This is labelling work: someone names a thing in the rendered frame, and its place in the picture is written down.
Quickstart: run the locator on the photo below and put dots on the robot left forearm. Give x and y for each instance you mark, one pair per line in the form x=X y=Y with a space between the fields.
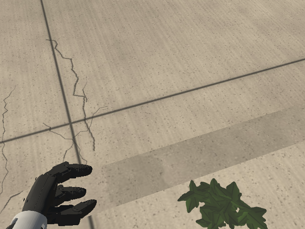
x=29 y=220

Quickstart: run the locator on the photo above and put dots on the left robot hand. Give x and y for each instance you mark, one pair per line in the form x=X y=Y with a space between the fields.
x=45 y=195

